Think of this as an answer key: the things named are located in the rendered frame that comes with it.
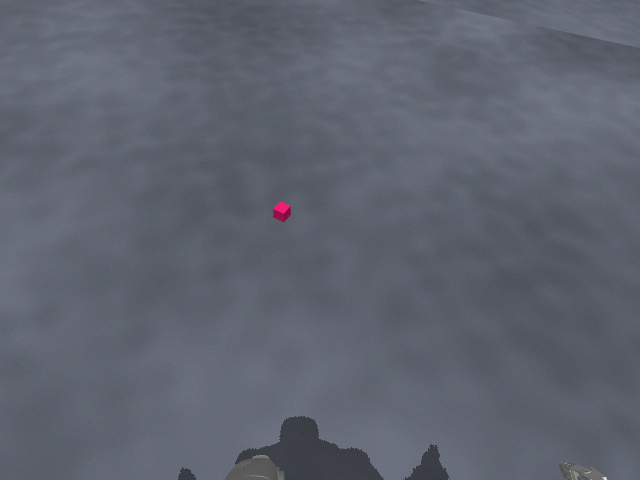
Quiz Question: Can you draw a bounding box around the cube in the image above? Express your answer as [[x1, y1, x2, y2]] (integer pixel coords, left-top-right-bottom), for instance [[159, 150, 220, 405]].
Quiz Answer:
[[273, 202, 291, 222]]

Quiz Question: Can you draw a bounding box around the right robot hand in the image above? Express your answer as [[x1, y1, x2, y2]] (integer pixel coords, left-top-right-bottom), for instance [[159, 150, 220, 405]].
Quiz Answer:
[[559, 462, 607, 480]]

